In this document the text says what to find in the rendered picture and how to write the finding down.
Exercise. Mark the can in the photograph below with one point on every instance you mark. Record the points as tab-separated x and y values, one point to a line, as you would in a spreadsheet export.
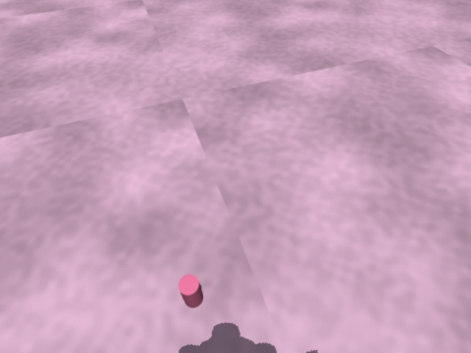
190	290

